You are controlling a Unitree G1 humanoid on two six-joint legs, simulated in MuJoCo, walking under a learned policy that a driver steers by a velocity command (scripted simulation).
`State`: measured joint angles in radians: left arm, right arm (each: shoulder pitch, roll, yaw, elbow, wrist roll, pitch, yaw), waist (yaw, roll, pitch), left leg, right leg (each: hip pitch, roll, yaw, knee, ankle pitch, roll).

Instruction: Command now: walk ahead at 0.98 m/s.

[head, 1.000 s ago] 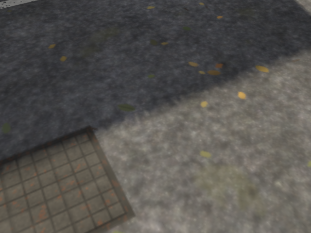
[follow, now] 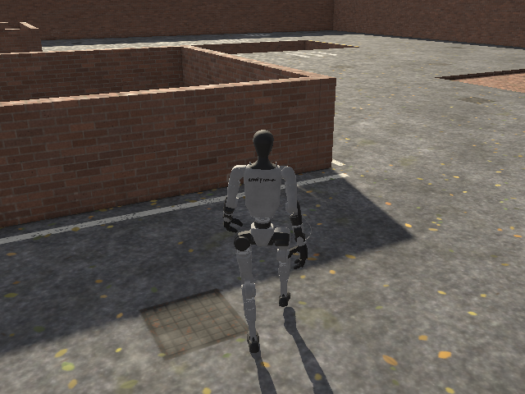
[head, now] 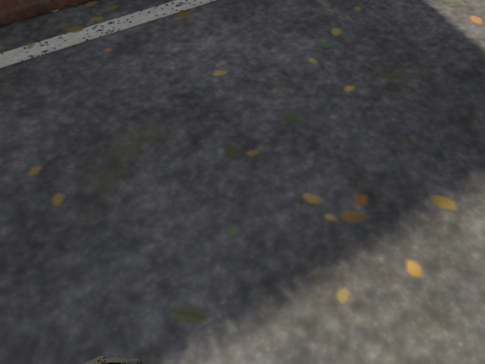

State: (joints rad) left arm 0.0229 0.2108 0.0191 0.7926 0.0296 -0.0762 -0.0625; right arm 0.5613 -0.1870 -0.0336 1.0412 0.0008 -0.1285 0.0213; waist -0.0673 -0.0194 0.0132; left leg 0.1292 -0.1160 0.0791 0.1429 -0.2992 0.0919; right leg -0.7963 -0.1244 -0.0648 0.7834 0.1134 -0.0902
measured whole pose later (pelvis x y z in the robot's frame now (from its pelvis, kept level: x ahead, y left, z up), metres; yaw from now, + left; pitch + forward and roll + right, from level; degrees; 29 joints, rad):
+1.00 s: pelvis +0.96 +0.00 -0.02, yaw -17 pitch +0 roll +1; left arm 0.01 0.26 0.02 0.76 0.01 -0.03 -0.07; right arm 0.51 -0.21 -0.02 1.01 -0.01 -0.12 -0.02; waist -0.04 -0.02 0.05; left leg 0.25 -0.05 0.34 0.21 -0.42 0.00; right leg -0.73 -0.03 -0.18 0.78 0.07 -0.17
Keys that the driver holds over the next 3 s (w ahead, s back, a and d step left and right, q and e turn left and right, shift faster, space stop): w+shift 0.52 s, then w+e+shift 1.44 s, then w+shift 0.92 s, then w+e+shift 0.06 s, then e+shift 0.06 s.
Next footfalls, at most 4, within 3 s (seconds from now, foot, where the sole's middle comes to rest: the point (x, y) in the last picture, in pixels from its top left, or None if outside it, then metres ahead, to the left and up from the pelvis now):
0.14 right None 0.36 -0.08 -0.77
0.60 left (205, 261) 0.81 0.10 -0.77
1.08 right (254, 166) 1.20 -0.09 -0.77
1.48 left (261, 88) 1.65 -0.15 -0.77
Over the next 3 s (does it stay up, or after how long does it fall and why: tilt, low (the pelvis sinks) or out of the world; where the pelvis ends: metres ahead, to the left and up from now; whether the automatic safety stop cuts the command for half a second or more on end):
stays up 1.82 -1.41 0.00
